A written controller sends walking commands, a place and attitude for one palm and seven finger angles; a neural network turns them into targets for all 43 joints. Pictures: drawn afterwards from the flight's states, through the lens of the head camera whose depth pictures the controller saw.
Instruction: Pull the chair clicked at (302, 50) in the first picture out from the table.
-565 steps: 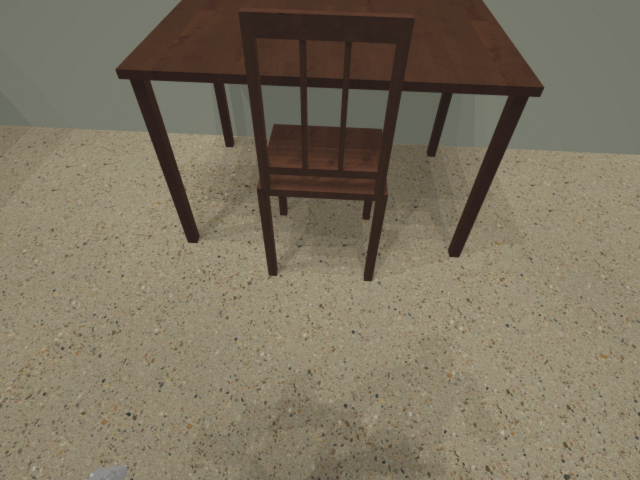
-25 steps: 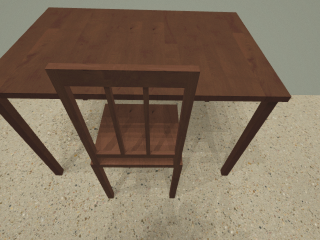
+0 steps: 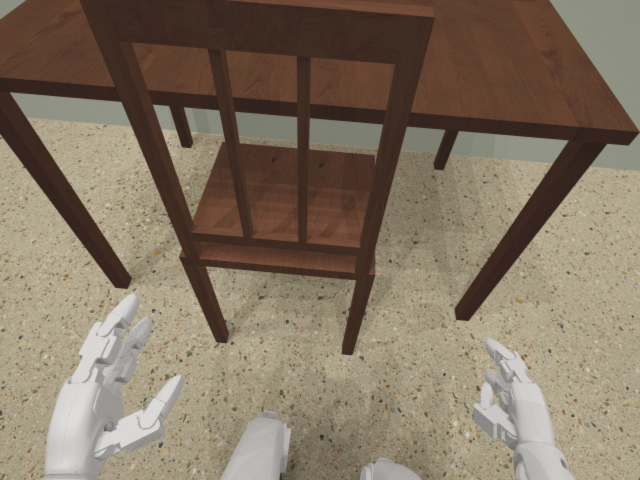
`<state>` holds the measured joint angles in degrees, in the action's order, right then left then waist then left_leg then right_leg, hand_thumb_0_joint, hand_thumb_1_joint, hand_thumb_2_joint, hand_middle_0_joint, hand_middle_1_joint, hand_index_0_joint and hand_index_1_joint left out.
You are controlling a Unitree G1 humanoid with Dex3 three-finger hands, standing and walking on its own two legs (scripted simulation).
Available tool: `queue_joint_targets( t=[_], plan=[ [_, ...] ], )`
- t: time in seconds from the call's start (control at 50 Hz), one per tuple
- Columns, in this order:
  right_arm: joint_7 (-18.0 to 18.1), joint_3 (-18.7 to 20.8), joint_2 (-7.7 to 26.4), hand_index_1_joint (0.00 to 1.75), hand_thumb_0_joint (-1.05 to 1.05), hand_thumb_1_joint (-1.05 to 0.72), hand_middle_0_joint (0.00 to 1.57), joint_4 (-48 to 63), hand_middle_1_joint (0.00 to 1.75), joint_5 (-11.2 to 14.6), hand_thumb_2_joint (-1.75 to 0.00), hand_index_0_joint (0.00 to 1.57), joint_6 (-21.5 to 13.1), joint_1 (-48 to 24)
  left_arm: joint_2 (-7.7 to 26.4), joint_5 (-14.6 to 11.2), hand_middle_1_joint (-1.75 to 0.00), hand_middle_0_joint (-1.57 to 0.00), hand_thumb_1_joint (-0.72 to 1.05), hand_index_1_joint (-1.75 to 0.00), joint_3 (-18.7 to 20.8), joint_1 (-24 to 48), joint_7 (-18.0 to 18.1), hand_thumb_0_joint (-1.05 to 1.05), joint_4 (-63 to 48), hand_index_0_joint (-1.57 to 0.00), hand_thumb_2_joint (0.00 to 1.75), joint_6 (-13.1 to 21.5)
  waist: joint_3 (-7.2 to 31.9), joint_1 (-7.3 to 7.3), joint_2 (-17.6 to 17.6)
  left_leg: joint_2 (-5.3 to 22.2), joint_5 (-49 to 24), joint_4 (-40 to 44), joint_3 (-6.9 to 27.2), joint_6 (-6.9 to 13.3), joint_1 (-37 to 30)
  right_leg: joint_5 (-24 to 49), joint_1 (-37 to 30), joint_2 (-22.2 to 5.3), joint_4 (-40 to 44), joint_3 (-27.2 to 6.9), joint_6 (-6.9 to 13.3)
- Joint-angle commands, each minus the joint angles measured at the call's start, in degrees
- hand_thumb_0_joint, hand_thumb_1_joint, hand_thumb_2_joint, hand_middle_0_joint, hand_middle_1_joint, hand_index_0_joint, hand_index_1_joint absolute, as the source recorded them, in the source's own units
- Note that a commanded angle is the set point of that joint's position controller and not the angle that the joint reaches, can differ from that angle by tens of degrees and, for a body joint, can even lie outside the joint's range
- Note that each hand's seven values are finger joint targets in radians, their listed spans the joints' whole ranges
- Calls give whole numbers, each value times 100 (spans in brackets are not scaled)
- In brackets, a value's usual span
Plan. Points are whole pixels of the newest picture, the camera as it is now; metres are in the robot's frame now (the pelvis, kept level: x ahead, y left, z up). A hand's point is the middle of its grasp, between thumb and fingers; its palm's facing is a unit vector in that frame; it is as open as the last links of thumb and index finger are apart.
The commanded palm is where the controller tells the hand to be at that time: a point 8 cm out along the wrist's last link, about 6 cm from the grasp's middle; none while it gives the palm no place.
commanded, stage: raise the hand toward the chair's back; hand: left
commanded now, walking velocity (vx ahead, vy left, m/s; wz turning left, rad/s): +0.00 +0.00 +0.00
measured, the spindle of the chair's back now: (236, 161) +0.54 +0.20 +0.06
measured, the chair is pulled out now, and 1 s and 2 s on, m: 0.00 0.00 0.00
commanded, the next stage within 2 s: aim the fingers beside a spindle in 1.56 s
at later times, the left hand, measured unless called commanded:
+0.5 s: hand (157, 347) +0.24 +0.21 +0.05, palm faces +0.02 -1.00 -0.04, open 14.6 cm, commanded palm +0.22 +0.27 +0.06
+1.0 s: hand (129, 324) +0.25 +0.24 +0.07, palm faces +0.04 -1.00 -0.05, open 16.9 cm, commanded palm +0.24 +0.30 +0.08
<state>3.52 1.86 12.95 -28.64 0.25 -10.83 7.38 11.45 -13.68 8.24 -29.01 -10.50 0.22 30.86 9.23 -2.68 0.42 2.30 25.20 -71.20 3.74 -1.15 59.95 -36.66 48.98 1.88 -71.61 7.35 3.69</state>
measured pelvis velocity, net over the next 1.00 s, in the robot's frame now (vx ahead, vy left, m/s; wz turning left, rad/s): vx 0.01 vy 0.05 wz -0.02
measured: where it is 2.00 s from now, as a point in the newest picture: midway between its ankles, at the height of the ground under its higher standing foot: outside the picture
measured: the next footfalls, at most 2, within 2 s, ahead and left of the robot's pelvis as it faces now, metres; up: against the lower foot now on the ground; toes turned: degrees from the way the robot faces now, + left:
none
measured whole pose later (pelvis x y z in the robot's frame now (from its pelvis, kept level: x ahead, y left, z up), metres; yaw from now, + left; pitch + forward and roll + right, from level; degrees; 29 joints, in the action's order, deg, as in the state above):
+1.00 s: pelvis +0.01 +0.05 +0.03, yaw -1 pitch +14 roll -4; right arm 2.9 -2.0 12.4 -30.7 0.7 -8.9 12.6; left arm 14.5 -14.5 10.5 -18.5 -11.6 1.9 21.9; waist 8.2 0.6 2.4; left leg 1.2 23.8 -64.7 1.0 2.5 55.1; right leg -32.6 43.6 0.7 -62.2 4.7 -0.5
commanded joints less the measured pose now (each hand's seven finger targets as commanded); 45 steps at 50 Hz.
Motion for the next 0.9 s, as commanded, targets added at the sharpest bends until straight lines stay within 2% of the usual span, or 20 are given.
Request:
queue_joint_targets(
  t=[0.0, 0.06, 0.08, 0.1, 0.12, 0.16, 0.18, 0.22, 0.26, 0.3, 0.42, 0.46, 0.58, 0.64, 0.68, 0.74, 0.78, 0.8, 0.86, 0.88],
  plan=[
    [188, 92, 713, 30, 0, -90, 20, 454, 30, 89, -90, 20, -396, 140, 641, -170, -20, -13, 25, -20, -148, 1386, -546, 0, -1103, -13, 62, 290, 544, 683, 263, -80, 65, 627, -158, 347, -1084, 123, 509, -79, 2029, -1139, -272],
    [254, 78, 719, 30, 0, -90, 20, 474, 30, 153, -90, 20, -375, 98, 943, -330, -19, -13, 18, -19, 319, 1114, -702, 0, -761, -13, 59, -422, 886, 403, 104, -116, -62, 732, -193, 357, -1078, 41, 3, -163, 2230, -1278, -324],
    [258, 90, 697, 30, 0, -90, 20, 455, 30, 170, -90, 20, -345, 34, 1073, -356, -18, -13, 15, -18, 584, 927, -664, 0, -537, -13, 58, -655, 935, 253, 101, -122, -189, 804, -180, 348, -1138, 159, -159, -142, 2213, -1242, -306],
    [241, 78, 654, 30, 0, -90, 20, 517, 30, 169, -90, 20, -328, 53, 990, -398, -18, -12, 13, -18, 624, 908, -597, 0, -763, -12, 57, -765, 1137, 195, 70, -137, -369, 898, -189, 355, -1253, 425, -352, -175, 2196, -1187, -323],
    [235, 104, 618, 30, 0, -90, 20, 501, 30, 164, -90, 20, -313, 23, 1057, -420, -18, -12, 11, -18, 812, 862, -479, 0, -867, -12, 56, -825, 1243, 138, 8, -129, -540, 957, -190, 345, -1342, 758, -515, -202, 2166, -1157, -353],
    [197, 129, 526, 30, 0, -90, 20, 432, 30, 129, -90, 20, -316, 10, 918, -416, -17, -12, 6, -17, 875, 738, -219, 0, -1065, -12, 54, -762, 1349, 103, 43, -113, -821, 1052, -182, 327, -1515, 1401, -602, -222, 2048, -1041, -405],
    [177, 141, 507, 30, 0, -90, 20, 381, 30, 104, -90, 20, -304, 0, 995, -373, -16, -11, 4, -16, 1003, 673, -126, 0, -921, -11, 53, -723, 1317, 51, -58, -114, -929, 1098, -163, 312, -1489, 1585, -672, -185, 1945, -925, -377],
    [134, 177, 506, 30, 0, -90, 20, 298, 30, 84, -90, 20, -303, 56, 821, -294, -16, -11, -1, -16, 866, 585, -18, 0, -830, -11, 51, -503, 1131, 161, -226, -100, -990, 1140, -161, 304, -1493, 1804, -515, -179, 1878, -832, -403],
    [100, 191, 568, 30, 0, -90, 20, 254, 30, 71, -90, 20, -326, 111, 773, -239, -15, -10, -6, -15, 711, 710, -24, 0, -776, -10, 49, -287, 1004, 268, -163, -102, -870, 1127, -174, 306, -1435, 1612, -289, -170, 1841, -803, -399],
    [87, 203, 620, 30, 0, -90, 20, 268, 30, 78, -90, 20, -366, 176, 704, -211, -14, -10, -10, -14, 543, 740, -93, 0, -688, -10, 47, -121, 902, 291, -67, -100, -789, 1199, -183, 317, -1510, 1318, -115, -120, 1833, -716, -332],
    [105, 237, 743, 30, 0, -90, 20, 330, 30, 96, -90, 20, -426, 276, 812, -272, -12, -9, -24, -12, 559, 810, -128, 0, -995, -9, 41, 0, 1239, 281, 214, -71, -811, 1395, -120, 324, -1983, 1261, -6, -54, 1723, -459, -257],
    [101, 226, 744, 30, 0, -90, 20, 345, 30, 82, -90, 20, -414, 285, 805, -247, -11, -8, -29, -11, 544, 841, -53, 0, -1097, -8, 39, -9, 1242, 283, 378, -69, -890, 1454, -89, 305, -2123, 1353, 9, -49, 1679, -393, -239],
    [60, 193, 787, 30, 0, -90, 20, 399, 30, 74, -90, 20, -279, 311, 849, -135, -9, -7, -43, -9, 550, 882, 26, 0, -1000, -7, 33, -205, 1141, 340, 451, -23, -908, 1580, 45, 272, -2310, 1399, 63, 5, 1662, -276, -221],
    [30, 154, 795, 30, 0, -90, 20, 517, 30, 74, -90, 20, -213, 317, 755, -136, -8, -6, -50, -8, 421, 933, -21, 0, -1156, -6, 30, -310, 1220, 352, 550, -3, -1007, 1653, 106, 241, -2532, 1473, 45, 2, 1669, -234, -219],
    [33, 138, 817, 30, 0, -90, 20, 542, 30, 72, -90, 20, -152, 332, 819, -110, -8, -6, -50, -8, 484, 974, -18, 0, -1018, -6, 30, -433, 1141, 384, 473, 10, -984, 1679, 155, 244, -2526, 1467, 49, 25, 1687, -211, -223],
    [28, 92, 831, 30, 0, -90, 20, 620, 30, 72, -90, 20, -119, 316, 814, -97, -8, -6, -50, -8, 419, 1217, -26, 0, -1167, -6, 30, -458, 1041, 412, 612, 26, -762, 1774, 229, 208, -2614, 1335, 143, 19, 1702, -192, -221],
    [39, 69, 846, 30, 0, -90, 20, 626, 30, 65, -90, 20, -105, 317, 943, -79, -8, -6, -50, -8, 526, 1323, -21, 0, -1073, -6, 30, -487, 959, 403, 581, 13, -619, 1810, 264, 212, -2561, 1261, 124, 22, 1730, -204, -211],
    [26, 58, 837, 30, 0, -90, 20, 652, 30, 66, -90, 20, -118, 334, 912, -102, -8, -6, -50, -8, 516, 1389, -31, 0, -1219, -6, 30, -456, 1091, 390, 671, 9, -657, 1816, 259, 201, -2668, 1267, 108, 9, 1726, -194, -210],
    [25, 44, 849, 30, 0, -90, 20, 656, 30, 66, -90, 20, -106, 339, 930, -142, -8, -6, -50, -8, 570, 1376, -75, 0, -1073, -6, 30, -484, 1087, 382, 538, 12, -581, 1876, 295, 192, -2662, 1242, 58, 15, 1766, -188, -214],
    [34, 43, 869, 30, 0, -90, 20, 632, 30, 71, -90, 20, -107, 334, 1031, -134, -8, -6, -50, -8, 648, 1398, -82, 0, -1025, -6, 30, -499, 1080, 374, 566, 4, -596, 1862, 288, 196, -2644, 1253, 26, 23, 1770, -203, -202]
  ],
)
